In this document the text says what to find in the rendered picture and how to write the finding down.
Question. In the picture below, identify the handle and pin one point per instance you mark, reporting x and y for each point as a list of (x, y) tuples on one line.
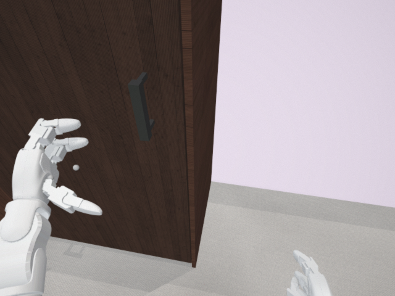
[(138, 100)]

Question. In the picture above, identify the left robot forearm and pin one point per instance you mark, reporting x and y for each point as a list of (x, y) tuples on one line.
[(24, 234)]

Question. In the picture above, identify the robot right hand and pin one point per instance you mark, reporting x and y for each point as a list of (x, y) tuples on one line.
[(315, 284)]

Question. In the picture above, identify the wardrobe door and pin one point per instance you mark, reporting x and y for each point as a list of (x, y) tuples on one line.
[(4, 199), (74, 59)]

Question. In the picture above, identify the robot left hand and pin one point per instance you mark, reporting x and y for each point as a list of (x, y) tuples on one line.
[(34, 164)]

